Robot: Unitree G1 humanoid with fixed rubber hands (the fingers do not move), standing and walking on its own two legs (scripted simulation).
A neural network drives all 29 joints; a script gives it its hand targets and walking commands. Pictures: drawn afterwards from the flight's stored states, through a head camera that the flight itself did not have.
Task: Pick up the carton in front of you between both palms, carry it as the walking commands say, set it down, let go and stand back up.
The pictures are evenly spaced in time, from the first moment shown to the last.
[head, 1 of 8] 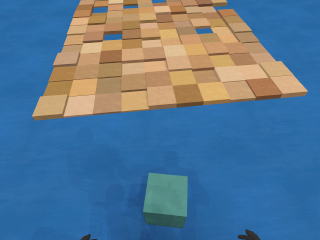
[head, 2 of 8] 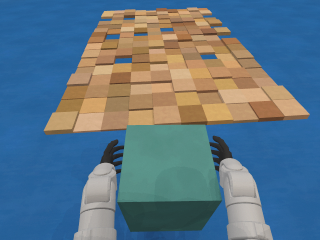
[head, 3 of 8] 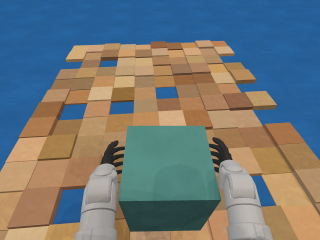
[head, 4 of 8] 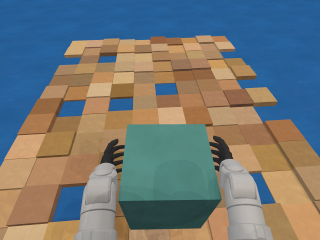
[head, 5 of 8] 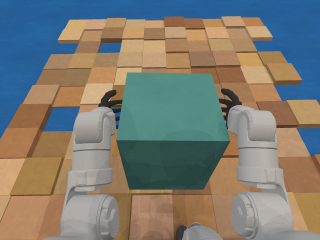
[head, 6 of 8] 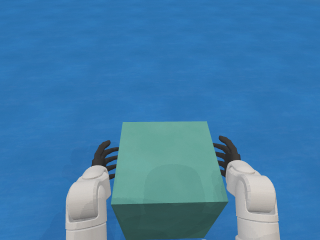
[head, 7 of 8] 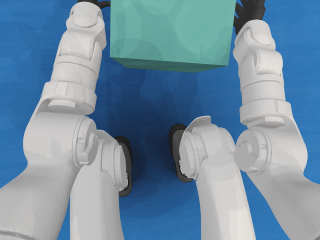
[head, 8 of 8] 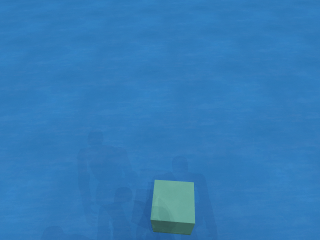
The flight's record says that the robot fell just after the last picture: no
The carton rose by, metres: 0.81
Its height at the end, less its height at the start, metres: +0.00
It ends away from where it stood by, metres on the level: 6.99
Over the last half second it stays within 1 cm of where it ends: yes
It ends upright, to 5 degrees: yes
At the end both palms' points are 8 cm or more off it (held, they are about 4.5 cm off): yes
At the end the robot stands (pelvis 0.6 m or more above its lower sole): yes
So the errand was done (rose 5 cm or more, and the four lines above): yes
